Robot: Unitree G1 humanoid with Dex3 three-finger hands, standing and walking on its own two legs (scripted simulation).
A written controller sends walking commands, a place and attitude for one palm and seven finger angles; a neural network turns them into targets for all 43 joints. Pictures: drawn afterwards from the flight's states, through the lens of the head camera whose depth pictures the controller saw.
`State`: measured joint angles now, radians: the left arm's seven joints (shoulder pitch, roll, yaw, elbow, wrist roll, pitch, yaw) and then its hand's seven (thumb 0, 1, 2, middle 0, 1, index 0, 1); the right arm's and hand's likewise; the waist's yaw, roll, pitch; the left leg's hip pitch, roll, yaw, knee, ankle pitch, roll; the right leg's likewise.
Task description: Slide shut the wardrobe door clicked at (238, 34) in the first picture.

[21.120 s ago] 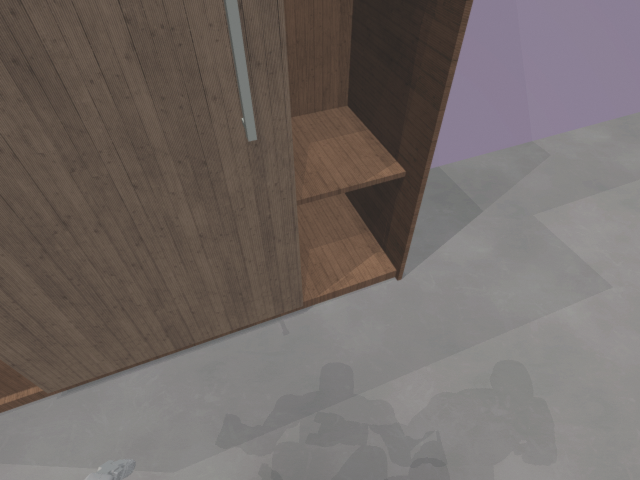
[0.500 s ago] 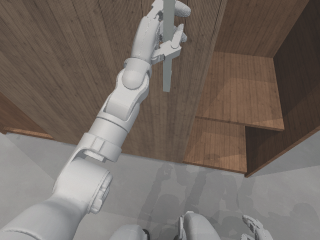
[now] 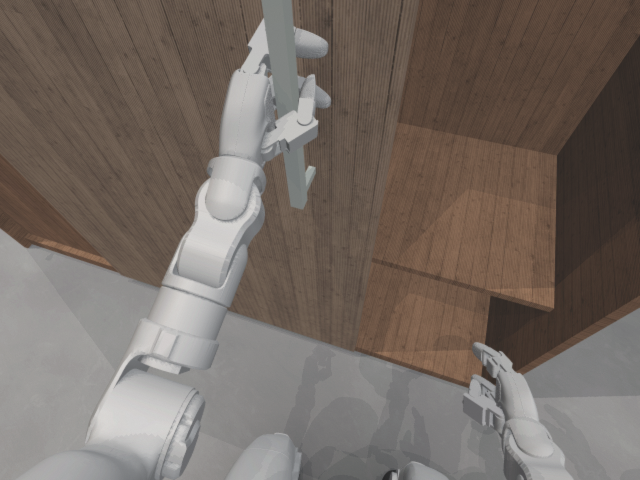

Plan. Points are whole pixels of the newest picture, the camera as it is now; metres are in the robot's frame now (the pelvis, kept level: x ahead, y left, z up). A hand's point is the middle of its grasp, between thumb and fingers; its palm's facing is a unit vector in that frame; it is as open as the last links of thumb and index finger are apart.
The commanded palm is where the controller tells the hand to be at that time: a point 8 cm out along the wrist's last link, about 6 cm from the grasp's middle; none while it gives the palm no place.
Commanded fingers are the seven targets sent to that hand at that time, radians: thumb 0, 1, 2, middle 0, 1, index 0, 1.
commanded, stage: step sideways, sliding the door along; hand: left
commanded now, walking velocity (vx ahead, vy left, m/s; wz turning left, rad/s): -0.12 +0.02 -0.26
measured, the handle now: (295, 87) +0.45 +0.11 +0.21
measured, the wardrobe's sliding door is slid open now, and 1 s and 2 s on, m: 0.37 0.10 0.01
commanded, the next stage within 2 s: none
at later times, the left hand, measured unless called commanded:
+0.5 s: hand (440, 155) +0.38 -0.04 +0.21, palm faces -0.20 -0.98 -0.01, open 5.7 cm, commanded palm +0.36 -0.07 +0.21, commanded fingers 0.00 0.90 0.90 -0.45 -1.40 -0.45 -1.40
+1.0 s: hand (588, 196) +0.35 -0.16 +0.21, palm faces -0.40 -0.89 -0.19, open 6.3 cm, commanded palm +0.36 -0.13 +0.22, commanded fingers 0.00 0.90 0.90 -0.45 -1.40 -0.45 -1.40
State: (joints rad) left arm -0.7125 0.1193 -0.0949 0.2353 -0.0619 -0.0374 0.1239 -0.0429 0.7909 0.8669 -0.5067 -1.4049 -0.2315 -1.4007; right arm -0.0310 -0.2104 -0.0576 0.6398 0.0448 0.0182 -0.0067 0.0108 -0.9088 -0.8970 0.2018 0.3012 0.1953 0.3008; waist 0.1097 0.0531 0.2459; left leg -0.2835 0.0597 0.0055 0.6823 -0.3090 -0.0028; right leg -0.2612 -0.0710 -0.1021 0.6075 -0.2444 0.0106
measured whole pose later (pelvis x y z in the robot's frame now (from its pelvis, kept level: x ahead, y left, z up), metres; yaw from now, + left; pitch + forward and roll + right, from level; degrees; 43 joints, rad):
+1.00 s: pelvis -0.04 -0.10 +0.00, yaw -11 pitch -3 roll +0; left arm -0.69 0.11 -0.18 0.25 -0.05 -0.09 0.06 -0.02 0.69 0.74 -0.44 -1.40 -0.26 -1.37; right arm 0.06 -0.17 -0.06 0.64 0.03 0.09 0.04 0.01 -0.91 -0.90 0.20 0.30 0.19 0.30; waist 0.01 0.05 0.20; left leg -0.24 0.18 0.10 0.57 -0.25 -0.09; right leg -0.34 0.02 -0.02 0.74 -0.36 -0.02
